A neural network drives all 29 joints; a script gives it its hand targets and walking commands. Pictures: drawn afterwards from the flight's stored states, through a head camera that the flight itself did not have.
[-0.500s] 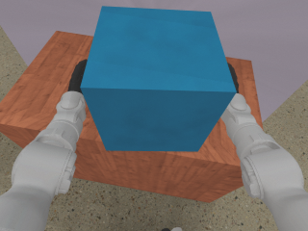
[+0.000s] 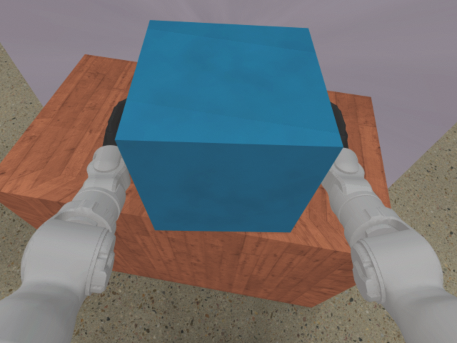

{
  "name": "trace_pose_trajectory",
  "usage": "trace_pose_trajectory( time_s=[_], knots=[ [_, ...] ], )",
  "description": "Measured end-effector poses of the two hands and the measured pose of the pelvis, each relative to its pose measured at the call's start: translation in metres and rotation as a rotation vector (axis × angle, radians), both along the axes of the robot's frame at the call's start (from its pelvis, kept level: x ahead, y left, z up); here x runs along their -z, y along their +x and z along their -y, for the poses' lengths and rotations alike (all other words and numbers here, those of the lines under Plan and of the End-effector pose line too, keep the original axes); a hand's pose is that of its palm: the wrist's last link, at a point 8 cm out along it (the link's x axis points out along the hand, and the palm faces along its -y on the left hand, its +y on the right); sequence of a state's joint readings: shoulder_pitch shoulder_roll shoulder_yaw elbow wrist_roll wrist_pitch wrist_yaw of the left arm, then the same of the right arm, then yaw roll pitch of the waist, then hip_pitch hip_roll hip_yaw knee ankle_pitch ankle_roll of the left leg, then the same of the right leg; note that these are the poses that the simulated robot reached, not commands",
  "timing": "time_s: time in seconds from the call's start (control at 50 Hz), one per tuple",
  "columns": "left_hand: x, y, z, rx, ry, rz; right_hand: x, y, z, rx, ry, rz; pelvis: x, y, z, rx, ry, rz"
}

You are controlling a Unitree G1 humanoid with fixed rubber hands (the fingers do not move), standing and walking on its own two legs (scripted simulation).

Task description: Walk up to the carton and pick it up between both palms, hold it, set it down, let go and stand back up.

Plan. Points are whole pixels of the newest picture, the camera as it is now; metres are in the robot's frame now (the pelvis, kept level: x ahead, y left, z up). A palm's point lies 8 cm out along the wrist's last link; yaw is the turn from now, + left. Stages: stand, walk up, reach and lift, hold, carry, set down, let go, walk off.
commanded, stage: reach and lift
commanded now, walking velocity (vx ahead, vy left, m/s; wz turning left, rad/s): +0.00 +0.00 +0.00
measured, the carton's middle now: (226, 136) +0.50 -0.02 +0.03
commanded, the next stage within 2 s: none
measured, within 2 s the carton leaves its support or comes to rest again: leaves its support in 1.14 s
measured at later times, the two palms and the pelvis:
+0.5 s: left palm (116, 145) +0.45 +0.18 +0.07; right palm (334, 147) +0.43 -0.21 +0.08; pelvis +0.00 +0.00 +0.01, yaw +1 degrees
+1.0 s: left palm (116, 146) +0.45 +0.18 +0.07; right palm (333, 152) +0.42 -0.21 +0.08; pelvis +0.03 +0.01 +0.03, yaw +1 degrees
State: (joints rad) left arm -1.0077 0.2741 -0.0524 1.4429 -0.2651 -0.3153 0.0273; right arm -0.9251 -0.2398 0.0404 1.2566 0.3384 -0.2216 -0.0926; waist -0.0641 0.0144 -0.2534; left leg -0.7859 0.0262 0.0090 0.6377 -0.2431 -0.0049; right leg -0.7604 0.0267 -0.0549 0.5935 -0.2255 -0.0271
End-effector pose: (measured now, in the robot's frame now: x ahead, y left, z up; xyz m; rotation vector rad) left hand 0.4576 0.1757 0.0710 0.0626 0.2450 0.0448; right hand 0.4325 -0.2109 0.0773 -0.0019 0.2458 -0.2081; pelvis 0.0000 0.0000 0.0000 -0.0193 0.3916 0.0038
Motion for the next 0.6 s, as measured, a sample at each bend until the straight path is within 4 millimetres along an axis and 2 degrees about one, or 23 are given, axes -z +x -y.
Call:
trace_pose_trajectory(
  time_s=[0.4, 0.6],
  knots=[
    [0.000, -0.001, 0.000, 0.002, -0.006, 0.010, -0.001, -0.002, -0.001, 0.001, -0.008, 0.005, -0.003, -0.002, -0.002, -0.005, 0.002, 0.007],
    [-0.002, -0.007, -0.002, 0.020, -0.014, 0.033, -0.003, -0.013, -0.004, 0.002, -0.017, 0.040, -0.017, 0.003, -0.005, -0.023, 0.002, 0.076]
  ],
)
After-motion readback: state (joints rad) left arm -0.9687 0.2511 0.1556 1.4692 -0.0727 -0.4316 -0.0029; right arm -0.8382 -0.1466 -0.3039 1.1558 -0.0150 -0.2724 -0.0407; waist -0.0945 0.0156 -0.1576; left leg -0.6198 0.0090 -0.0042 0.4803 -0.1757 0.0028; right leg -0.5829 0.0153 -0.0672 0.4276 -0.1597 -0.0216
